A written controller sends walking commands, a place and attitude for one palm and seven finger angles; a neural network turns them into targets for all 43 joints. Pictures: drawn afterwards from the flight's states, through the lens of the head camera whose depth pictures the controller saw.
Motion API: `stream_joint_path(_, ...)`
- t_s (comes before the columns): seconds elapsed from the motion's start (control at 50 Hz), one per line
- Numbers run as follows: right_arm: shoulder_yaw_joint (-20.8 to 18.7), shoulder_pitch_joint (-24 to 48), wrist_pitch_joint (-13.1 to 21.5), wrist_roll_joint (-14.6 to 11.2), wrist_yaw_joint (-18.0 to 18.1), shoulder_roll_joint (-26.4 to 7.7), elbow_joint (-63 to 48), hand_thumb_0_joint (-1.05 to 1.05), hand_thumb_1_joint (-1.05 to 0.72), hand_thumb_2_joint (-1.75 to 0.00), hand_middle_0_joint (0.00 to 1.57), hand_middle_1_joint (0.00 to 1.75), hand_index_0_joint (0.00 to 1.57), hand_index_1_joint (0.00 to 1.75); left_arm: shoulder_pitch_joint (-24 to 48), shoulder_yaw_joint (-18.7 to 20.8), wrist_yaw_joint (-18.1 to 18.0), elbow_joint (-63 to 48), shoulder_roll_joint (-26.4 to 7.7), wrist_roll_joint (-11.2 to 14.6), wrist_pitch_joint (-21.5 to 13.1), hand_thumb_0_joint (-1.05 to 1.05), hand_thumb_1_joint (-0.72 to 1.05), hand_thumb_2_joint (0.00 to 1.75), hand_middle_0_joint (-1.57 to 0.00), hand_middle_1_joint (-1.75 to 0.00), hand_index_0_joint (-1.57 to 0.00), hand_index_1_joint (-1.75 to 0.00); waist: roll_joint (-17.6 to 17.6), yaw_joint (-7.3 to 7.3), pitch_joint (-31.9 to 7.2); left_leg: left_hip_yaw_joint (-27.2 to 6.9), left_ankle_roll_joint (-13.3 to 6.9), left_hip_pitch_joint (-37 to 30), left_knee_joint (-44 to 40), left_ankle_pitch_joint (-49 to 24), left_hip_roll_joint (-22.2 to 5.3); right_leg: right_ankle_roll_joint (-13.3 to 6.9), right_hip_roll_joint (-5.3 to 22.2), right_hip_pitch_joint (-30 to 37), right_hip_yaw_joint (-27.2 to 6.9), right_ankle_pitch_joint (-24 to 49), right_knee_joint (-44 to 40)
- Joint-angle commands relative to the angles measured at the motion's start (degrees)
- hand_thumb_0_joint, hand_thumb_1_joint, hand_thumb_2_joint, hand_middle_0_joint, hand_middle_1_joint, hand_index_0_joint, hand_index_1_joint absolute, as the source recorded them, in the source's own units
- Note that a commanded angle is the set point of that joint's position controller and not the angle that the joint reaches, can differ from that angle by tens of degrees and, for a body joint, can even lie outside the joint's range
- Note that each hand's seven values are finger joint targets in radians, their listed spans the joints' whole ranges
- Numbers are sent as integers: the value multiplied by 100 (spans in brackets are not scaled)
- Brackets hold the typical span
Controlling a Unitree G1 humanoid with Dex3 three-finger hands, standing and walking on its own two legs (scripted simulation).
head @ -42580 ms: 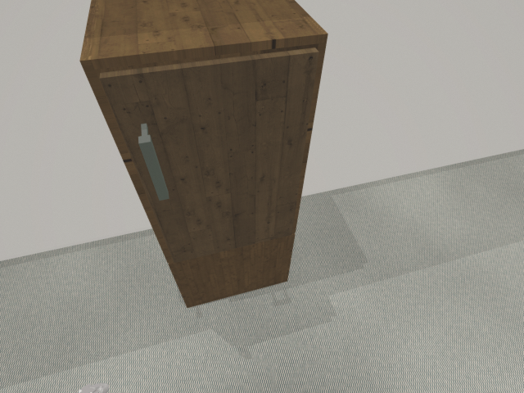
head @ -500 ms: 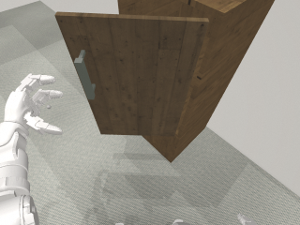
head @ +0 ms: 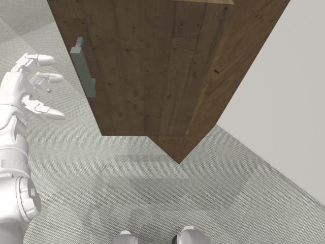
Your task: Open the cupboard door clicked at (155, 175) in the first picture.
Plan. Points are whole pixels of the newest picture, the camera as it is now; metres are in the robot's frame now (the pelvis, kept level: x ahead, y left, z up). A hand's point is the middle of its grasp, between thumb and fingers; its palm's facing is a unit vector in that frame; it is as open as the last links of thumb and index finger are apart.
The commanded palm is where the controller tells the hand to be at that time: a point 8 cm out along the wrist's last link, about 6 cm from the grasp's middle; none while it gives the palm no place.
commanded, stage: move the hooked fingers beside the handle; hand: left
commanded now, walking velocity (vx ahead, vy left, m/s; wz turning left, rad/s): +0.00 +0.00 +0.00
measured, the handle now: (86, 69) +0.53 +0.19 +0.08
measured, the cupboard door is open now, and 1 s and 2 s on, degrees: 45 45 44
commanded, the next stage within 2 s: slide the fingers in behind the handle in 1.06 s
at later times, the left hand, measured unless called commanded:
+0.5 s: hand (61, 77) +0.50 +0.25 +0.08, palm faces -0.02 -1.00 -0.01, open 14.0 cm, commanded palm +0.47 +0.30 +0.09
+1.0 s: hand (55, 82) +0.47 +0.25 +0.09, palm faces -0.01 -1.00 +0.00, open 14.0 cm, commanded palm +0.46 +0.30 +0.09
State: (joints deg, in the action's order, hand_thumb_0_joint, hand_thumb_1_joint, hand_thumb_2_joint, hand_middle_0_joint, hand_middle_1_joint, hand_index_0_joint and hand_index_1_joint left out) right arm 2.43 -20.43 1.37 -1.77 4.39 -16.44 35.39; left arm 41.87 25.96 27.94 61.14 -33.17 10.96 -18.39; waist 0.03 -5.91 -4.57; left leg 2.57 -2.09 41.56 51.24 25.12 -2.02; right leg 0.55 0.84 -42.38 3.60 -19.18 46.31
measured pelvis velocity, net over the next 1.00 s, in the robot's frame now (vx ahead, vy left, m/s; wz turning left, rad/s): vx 0.01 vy -0.01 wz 0.00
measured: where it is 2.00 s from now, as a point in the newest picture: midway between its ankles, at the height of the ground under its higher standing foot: outside the picture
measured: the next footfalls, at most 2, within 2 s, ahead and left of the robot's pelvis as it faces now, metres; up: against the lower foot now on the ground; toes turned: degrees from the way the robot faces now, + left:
none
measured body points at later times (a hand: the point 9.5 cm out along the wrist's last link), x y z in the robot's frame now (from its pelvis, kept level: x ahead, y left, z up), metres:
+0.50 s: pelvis +0.01 +0.00 -0.01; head +0.13 +0.02 +0.43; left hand +0.49 +0.30 +0.09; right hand +0.00 -0.28 -0.11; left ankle -0.01 +0.09 -0.69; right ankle +0.03 -0.13 -0.69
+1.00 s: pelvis +0.01 -0.01 -0.01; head +0.12 +0.02 +0.43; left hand +0.47 +0.31 +0.09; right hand +0.06 -0.28 -0.11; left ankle -0.01 +0.09 -0.69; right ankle +0.03 -0.13 -0.69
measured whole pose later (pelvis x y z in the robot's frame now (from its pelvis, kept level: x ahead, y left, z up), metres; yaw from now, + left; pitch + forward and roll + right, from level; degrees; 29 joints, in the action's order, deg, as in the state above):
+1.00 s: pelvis +0.01 -0.01 -0.01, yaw +0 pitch +18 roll -3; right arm 2.5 -19.7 -3.2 -1.3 3.5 -16.7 33.7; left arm 46.4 26.4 27.1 64.0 -35.2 9.1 -19.6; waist 0.0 -7.0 -5.1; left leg 1.5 -1.5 45.2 53.9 26.7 -3.0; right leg 0.0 -0.2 -45.5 4.4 -20.4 48.1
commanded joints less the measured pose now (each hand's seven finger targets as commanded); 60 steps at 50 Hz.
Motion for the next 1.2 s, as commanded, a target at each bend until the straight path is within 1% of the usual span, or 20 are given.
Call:
stream_joint_path(0.0, -398, -762, 51, 47, 28, -1036, -457, 0, -90, -90, 20, 30, 20, 30, 2429, 346, -106, -1186, -1901, 66, -474, 0, -50, 30, -30, -120, -30, -120, -849, 29, -2491, -536, 183, -1674, -602, -2680, 25, -216, -262, 841, -75, 1420, -190)
stream_joint_path(0.1, -362, -874, -84, 48, 12, -1069, -409, 0, -90, -90, 20, 30, 20, 30, 2719, 162, -99, -625, -1839, -46, -295, 0, -50, 30, -30, -120, -30, -120, -631, -157, -2053, -503, 131, -1249, -571, -2217, 20, -201, -274, 661, -77, 1242, -233)
stream_joint_path(0.16, -342, -947, -141, 59, 21, -1117, -387, 0, -90, -90, 20, 30, 20, 30, 3048, 219, -109, -486, -2078, -136, -264, 0, -50, 30, -30, -120, -30, -120, -716, -235, -2102, -507, 124, -1116, -549, -2011, 23, -187, -270, 588, -103, 1145, -223)
stream_joint_path(0.22, -368, -1084, -172, 101, 11, -1117, -326, 0, -90, -90, 20, 30, 20, 30, 3408, 176, -156, -745, -2048, -165, -417, 0, -50, 30, -30, -120, -30, -120, -938, -290, -2543, -599, 170, -1589, -434, -2403, -24, -193, -306, 348, -84, 1188, -155)
stream_joint_path(0.3, -370, -1177, -231, 122, -30, -1099, -330, 0, -90, -90, 20, 30, 20, 30, 3239, 200, -173, -643, -1958, -117, -435, 0, -50, 30, -30, -120, -30, -120, -1020, -249, -2754, -592, 184, -1678, -373, -2662, -23, -207, -326, 401, -61, 1304, -111)
stream_joint_path(0.32, -368, -1202, -271, 122, -29, -1132, -318, 0, -90, -90, 20, 30, 20, 30, 3027, 398, -175, -456, -2202, -162, -381, 0, -50, 30, -30, -120, -30, -120, -906, -180, -2744, -587, 190, -1585, -367, -2731, -41, -194, -325, 457, -59, 1374, -96)
stream_joint_path(0.38, -360, -1194, -366, 103, -59, -1099, -432, 0, -90, -90, 20, 30, 20, 30, 2640, 362, -159, -328, -2177, -218, -194, 0, -50, 30, -30, -120, -30, -120, -839, -110, -2565, -462, 130, -1231, -385, -2685, 0, -167, -310, 702, -91, 1588, -109)
stream_joint_path(0.46, -401, -1207, -453, 108, -101, -1078, -594, 0, -90, -90, 20, 30, 20, 30, 2377, 610, -231, -991, -2414, -198, -282, 0, -50, 30, -30, -120, -30, -120, -988, 38, -2901, -442, 156, -1523, -353, -3243, -25, -165, -340, 881, -103, 1907, -83)
stream_joint_path(0.5, -403, -1190, -467, 102, -101, -1051, -588, 0, -90, -90, 20, 30, 20, 30, 2581, 573, -262, -1158, -2309, -101, -383, 0, -50, 30, -30, -120, -30, -120, -887, -68, -2753, -437, 129, -1508, -350, -3207, -34, -174, -370, 904, -95, 1968, -100)
stream_joint_path(0.6, -434, -1135, -463, 76, -94, -1039, -578, 0, -90, -90, 20, 30, 20, 30, 2299, 688, -200, -1352, -2301, 15, -446, 0, -50, 30, -30, -120, -30, -120, -1009, -22, -2884, -374, 97, -1618, -350, -3313, -11, -179, -381, 1158, -154, 2203, -147)
stream_joint_path(0.7, -388, -1037, -464, 45, -65, -1007, -522, 0, -90, -90, 20, 30, 20, 30, 2396, 69, -30, -786, -1648, -7, -204, 0, -50, 30, -30, -120, -30, -120, -769, -246, -2046, -339, 41, -1272, -453, -2615, 26, -164, -348, 842, -111, 1855, -276)
stream_joint_path(0.74, -383, -1011, -461, 47, -44, -1060, -511, 0, -90, -90, 20, 30, 20, 30, 2421, 197, 2, -638, -1892, -27, -192, 0, -50, 30, -30, -120, -30, -120, -606, -226, -2057, -355, 42, -1108, -456, -2382, 41, -160, -332, 908, -138, 1784, -261)
stream_joint_path(0.78, -378, -965, -436, 47, -34, -1039, -517, 0, -90, -90, 20, 30, 20, 30, 2572, 128, 12, -719, -1801, 6, -260, 0, -50, 30, -30, -120, -30, -120, -563, -266, -2133, -333, 30, -1074, -427, -2228, 56, -156, -318, 912, -166, 1722, -265)
stream_joint_path(0.86, -369, -909, -393, 58, -21, -1041, -479, 0, -90, -90, 20, 30, 20, 30, 2918, 237, -36, -927, -1973, 28, -504, 0, -50, 30, -30, -120, -30, -120, -788, -233, -2416, -409, 71, -1290, -352, -2325, 48, -177, -319, 825, -178, 1642, -172)
stream_joint_path(0.9, -371, -897, -362, 71, -20, -1007, -476, 0, -90, -90, 20, 30, 20, 30, 3139, 107, -56, -1191, -1819, 34, -573, 0, -50, 30, -30, -120, -30, -120, -1164, -239, -2686, -423, 95, -1584, -288, -2631, 51, -200, -322, 737, -165, 1736, -102)
stream_joint_path(0.94, -358, -904, -387, 74, -34, -1037, -446, 0, -90, -90, 20, 30, 20, 30, 2908, 376, -96, -977, -2141, -21, -526, 0, -50, 30, -30, -120, -30, -120, -1051, -129, -2744, -477, 132, -1558, -287, -2762, 31, -191, -323, 823, -144, 1779, -80)
stream_joint_path(0.98, -339, -870, -397, 49, -32, -1020, -486, 0, -90, -90, 20, 30, 20, 30, 2767, 247, -103, -732, -1994, -53, -386, 0, -50, 30, -30, -120, -30, -120, -835, -166, -2501, -421, 95, -1245, -326, -2459, 51, -166, -309, 867, -139, 1695, -111)
stream_joint_path(1.08, -322, -904, -413, 53, -18, -1050, -546, 0, -90, -90, 20, 30, 20, 30, 2709, 377, -151, -647, -2256, -146, -271, 0, -50, 30, -30, -120, -30, -120, -787, -123, -2418, -399, 75, -1027, -356, -2335, 62, -169, -300, 951, -147, 1708, -109)
stream_joint_path(1.1, -312, -917, -403, 63, -16, -1039, -565, 0, -90, -90, 20, 30, 20, 30, 2822, 256, -132, -706, -2078, -76, -308, 0, -50, 30, -30, -120, -30, -120, -768, -191, -2434, -394, 64, -1060, -338, -2385, 66, -176, -326, 933, -144, 1739, -100)
stream_joint_path(1.18, -340, -941, -389, 59, -30, -1059, -564, 0, -90, -90, 20, 30, 20, 30, 2768, 374, -42, -763, -2187, -35, -406, 0, -50, 30, -30, -120, -30, -120, -753, -157, -2663, -364, 57, -1030, -342, -2232, 68, -167, -328, 1109, -195, 1728, -127)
